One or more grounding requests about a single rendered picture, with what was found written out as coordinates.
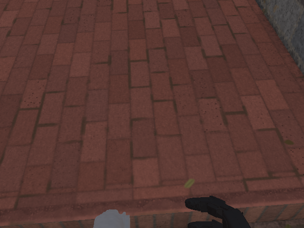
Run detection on robot right hand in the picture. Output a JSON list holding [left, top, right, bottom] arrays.
[[184, 196, 251, 228]]

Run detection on left robot thigh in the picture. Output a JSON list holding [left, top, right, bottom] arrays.
[[93, 211, 130, 228]]

